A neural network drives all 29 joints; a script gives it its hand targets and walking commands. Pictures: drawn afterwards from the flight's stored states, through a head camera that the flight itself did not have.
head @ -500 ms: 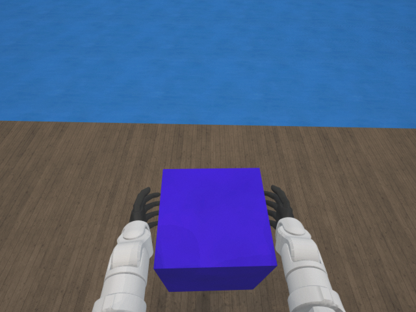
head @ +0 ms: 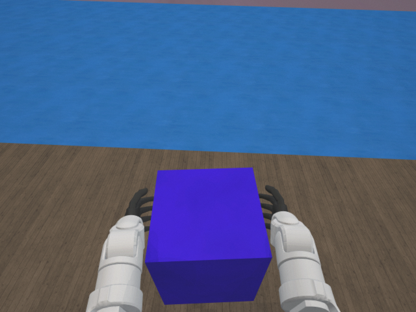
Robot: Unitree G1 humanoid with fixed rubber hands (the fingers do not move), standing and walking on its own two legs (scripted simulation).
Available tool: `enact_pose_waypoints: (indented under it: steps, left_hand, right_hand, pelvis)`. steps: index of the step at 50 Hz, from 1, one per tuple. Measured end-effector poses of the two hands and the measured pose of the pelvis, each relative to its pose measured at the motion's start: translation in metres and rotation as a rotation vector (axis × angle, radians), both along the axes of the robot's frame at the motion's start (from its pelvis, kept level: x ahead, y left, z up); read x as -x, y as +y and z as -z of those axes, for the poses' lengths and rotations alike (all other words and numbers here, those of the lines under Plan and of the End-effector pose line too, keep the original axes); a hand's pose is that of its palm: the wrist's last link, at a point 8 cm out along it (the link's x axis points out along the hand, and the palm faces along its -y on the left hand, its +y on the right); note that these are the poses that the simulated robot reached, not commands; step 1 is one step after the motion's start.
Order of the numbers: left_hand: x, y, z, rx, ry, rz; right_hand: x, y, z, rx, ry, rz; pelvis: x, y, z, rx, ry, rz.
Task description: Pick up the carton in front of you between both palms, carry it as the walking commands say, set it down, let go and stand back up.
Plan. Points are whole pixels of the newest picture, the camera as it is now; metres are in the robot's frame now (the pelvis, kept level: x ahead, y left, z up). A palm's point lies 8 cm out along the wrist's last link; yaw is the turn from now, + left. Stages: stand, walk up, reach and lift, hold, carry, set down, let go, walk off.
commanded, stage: reach and lift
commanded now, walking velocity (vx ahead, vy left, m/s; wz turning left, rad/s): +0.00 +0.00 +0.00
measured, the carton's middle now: (207, 238) +0.30 +0.01 -0.05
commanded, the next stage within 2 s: hold in 0.70 s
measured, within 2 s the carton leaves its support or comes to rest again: neither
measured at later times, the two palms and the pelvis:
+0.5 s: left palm (137, 210) +0.31 +0.15 +0.04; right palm (283, 216) +0.30 -0.15 +0.04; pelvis +0.02 +0.02 +0.01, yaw -2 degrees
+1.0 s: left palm (137, 209) +0.30 +0.15 +0.06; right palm (289, 212) +0.30 -0.15 +0.06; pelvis +0.01 +0.00 +0.01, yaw +0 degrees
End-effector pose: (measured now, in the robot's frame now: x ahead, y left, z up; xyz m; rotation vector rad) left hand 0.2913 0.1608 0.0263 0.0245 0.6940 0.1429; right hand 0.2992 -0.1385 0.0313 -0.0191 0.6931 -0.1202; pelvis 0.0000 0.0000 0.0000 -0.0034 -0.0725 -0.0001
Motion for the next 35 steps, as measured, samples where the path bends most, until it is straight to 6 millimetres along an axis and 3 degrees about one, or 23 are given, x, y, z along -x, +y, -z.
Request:
enact_pose_waypoints:
  steps: [6,19,35]
  left_hand:
    - [-0.01,0.002,-0.002,0.019,-0.013,0.008]
    - [-0.02,-0.007,-0.011,0.008,-0.033,0.057]
    - [-0.008,-0.01,-0.014,-0.007,-0.024,0.026]
  right_hand:
    - [-0.004,0.001,-0.002,0.025,-0.012,0.005]
    - [0.001,-0.007,-0.009,0.032,-0.032,0.043]
    - [0.002,-0.01,-0.01,0.041,-0.017,-0.005]
  pelvis:
    - [0.0,0.005,0.001,0.004,0.011,-0.008]
    - [-0.019,0.018,-0.005,-0.001,0.01,0.02]
    - [-0.019,0.003,-0.007,-0.004,-0.005,0.018]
